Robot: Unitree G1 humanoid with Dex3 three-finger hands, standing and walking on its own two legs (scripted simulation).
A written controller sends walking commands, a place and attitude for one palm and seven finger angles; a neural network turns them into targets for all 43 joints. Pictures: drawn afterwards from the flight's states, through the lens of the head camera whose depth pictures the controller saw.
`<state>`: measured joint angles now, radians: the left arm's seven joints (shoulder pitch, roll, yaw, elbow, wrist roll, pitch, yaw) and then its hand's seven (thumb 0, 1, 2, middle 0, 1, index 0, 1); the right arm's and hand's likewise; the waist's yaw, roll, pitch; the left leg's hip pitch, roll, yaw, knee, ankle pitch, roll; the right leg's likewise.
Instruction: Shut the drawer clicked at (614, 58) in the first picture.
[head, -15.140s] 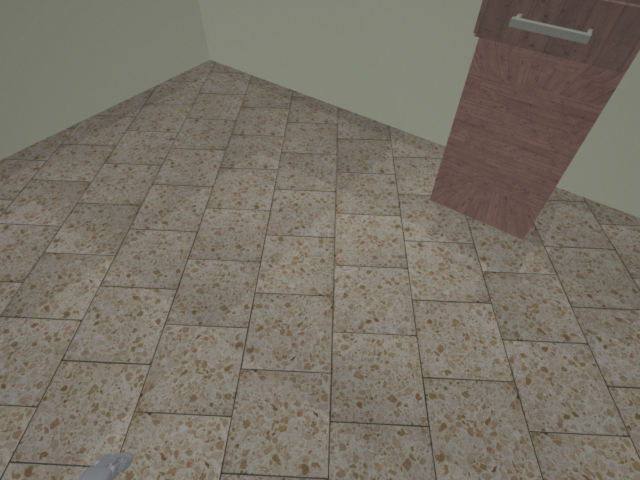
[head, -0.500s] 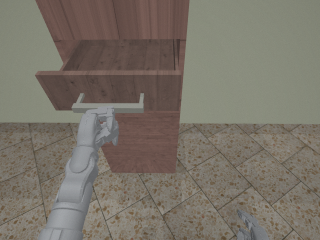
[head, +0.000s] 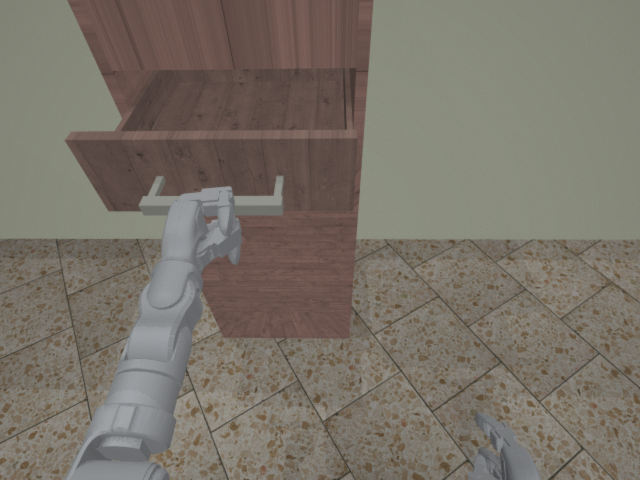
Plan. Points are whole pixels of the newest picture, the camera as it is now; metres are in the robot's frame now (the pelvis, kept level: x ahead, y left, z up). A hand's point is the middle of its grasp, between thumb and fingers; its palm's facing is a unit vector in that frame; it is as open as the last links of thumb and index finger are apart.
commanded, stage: push the drawer shut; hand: left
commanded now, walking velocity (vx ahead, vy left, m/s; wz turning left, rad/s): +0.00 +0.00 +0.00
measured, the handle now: (215, 194) +0.45 +0.18 +0.11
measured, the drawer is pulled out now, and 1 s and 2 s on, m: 0.19 0.07 0.00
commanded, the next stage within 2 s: pull the fist back off the drawer in 1.90 s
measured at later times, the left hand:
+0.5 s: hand (244, 205) +0.43 +0.13 +0.12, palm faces +0.05 -1.00 -0.04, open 3.0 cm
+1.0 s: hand (251, 172) +0.49 +0.13 +0.12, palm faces +0.04 -1.00 -0.03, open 3.0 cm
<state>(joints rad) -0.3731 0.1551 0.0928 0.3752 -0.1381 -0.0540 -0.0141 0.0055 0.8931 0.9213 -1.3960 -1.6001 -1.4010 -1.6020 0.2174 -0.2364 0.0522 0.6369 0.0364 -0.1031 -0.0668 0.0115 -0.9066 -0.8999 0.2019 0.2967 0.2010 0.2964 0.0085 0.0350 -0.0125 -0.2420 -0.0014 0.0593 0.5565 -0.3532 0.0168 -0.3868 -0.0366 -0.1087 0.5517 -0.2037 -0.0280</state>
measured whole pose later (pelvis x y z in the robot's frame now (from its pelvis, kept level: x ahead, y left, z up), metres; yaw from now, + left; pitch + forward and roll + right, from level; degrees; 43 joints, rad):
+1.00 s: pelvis -0.02 +0.00 -0.01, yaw -1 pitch +12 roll +1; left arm -1.00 0.40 0.33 1.21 -0.08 -0.34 -0.09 -0.04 0.88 0.96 -1.40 -1.60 -1.40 -1.60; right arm 0.39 -0.29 0.03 0.70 0.00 -0.09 -0.03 0.01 -0.91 -0.90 0.20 0.30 0.20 0.30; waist -0.14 0.02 -0.02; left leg -0.53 0.01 0.07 0.68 -0.37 0.02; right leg -0.66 -0.03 -0.09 0.64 -0.18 -0.04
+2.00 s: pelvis -0.01 +0.01 -0.03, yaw +0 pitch +20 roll -2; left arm -1.31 0.56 0.36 1.46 0.02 -0.33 -0.05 -0.07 0.70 1.00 -1.40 -1.60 -1.40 -1.60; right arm 0.46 -0.30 0.05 0.69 -0.06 -0.02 0.01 0.00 -0.91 -0.90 0.20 0.30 0.20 0.30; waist -0.24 0.04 -0.04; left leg -0.73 0.01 0.03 0.79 -0.41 0.04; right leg -0.81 -0.04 -0.13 0.67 -0.20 -0.02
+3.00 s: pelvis +0.04 +0.01 +0.00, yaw -4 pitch +15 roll -1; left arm -0.69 0.33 0.35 0.80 -0.14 -0.24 -0.13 0.02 0.90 0.90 -1.39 -1.60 -1.40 -1.60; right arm 0.40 -0.28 -0.01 0.60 0.01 0.03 0.03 0.01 -0.91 -0.90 0.20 0.30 0.20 0.30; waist -0.08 0.05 -0.12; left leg -0.46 0.02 0.08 0.63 -0.39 0.03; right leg -0.60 0.00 -0.05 0.56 -0.23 -0.02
